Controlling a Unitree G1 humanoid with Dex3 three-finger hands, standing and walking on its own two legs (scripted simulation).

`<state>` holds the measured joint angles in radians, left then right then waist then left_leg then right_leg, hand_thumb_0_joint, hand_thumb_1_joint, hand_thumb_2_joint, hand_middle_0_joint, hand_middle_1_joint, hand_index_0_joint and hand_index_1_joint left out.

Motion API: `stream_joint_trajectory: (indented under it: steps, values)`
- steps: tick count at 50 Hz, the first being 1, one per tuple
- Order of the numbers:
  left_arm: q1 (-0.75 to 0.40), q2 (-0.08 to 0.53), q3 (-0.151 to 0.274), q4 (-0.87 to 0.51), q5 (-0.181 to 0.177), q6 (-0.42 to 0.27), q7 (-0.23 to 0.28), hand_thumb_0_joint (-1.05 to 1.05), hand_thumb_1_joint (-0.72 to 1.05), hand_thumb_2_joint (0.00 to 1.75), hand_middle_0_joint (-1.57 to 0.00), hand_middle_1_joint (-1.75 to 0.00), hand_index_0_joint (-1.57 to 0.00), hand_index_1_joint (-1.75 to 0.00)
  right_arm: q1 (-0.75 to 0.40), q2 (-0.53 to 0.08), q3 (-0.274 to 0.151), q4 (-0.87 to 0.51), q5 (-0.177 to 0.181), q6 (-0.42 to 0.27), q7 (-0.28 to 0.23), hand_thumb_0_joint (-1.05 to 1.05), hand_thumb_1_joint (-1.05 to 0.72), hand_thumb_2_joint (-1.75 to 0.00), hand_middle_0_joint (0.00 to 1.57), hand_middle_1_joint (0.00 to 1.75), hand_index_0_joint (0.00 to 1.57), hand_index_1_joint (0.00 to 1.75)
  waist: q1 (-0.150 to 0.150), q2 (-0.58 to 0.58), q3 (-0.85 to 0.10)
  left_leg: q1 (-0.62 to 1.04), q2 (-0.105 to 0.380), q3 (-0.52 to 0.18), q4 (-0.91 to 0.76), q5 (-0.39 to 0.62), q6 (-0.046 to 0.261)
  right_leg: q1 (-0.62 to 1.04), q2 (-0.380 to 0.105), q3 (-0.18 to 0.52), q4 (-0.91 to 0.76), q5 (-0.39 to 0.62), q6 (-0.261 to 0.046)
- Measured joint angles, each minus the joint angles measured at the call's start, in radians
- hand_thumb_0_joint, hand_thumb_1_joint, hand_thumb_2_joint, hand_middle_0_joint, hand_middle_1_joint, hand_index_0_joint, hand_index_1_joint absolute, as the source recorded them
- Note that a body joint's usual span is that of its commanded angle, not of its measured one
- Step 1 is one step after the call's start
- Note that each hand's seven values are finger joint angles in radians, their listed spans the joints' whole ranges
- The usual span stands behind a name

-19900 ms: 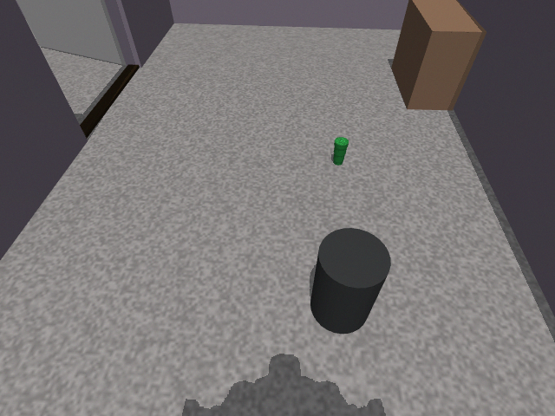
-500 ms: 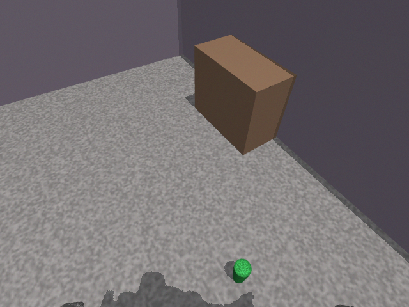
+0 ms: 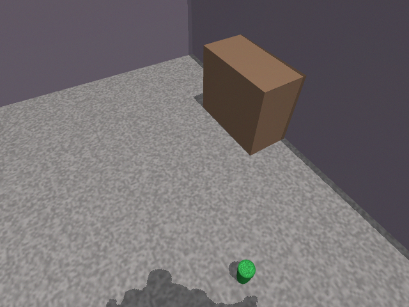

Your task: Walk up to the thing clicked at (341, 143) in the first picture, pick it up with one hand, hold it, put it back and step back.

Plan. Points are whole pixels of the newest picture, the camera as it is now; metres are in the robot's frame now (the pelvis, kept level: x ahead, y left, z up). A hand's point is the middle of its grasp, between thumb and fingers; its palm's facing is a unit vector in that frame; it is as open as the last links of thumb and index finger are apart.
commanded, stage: walk up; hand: right
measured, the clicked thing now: (244, 273) +0.37 -0.17 -0.71
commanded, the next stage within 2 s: stand in 0.32 s
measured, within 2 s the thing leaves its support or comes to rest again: neither
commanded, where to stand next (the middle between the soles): +0.01 +0.01 m, yaw +0 degrees
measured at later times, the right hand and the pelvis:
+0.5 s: hand out of the picture +0.08 -0.26 -0.16, palm faces -0.01 +0.94 -0.34, open 7.4 cm; pelvis +0.00 +0.00 +0.00, yaw +0 degrees
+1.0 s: hand out of the picture +0.07 -0.25 -0.15, palm faces -0.01 +0.94 -0.35, open 7.4 cm; pelvis +0.00 +0.00 +0.00, yaw -1 degrees
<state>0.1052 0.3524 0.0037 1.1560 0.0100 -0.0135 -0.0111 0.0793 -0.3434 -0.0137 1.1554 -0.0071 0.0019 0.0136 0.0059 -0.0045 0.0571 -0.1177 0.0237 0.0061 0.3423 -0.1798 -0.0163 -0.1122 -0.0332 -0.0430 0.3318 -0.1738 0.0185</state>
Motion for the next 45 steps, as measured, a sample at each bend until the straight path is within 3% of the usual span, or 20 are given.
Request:
stream_joint_trajectory:
  steps: [45]
  values:
    - [-0.018, 0.000, -0.003, -0.016, 0.000, 0.005, -0.002, 0.01, 0.90, 0.89, -0.20, -0.30, -0.21, -0.30, 0.025, -0.007, 0.012, -0.022, -0.001, -0.006, -0.006, 0.00, -0.90, -0.90, 0.21, 0.30, 0.20, 0.30, -0.010, -0.002, -0.005, 0.014, 0.005, 0.011, -0.024, 0.007, -0.001, 0.013, 0.005, 0.010, -0.032, 0.016, 0.002]
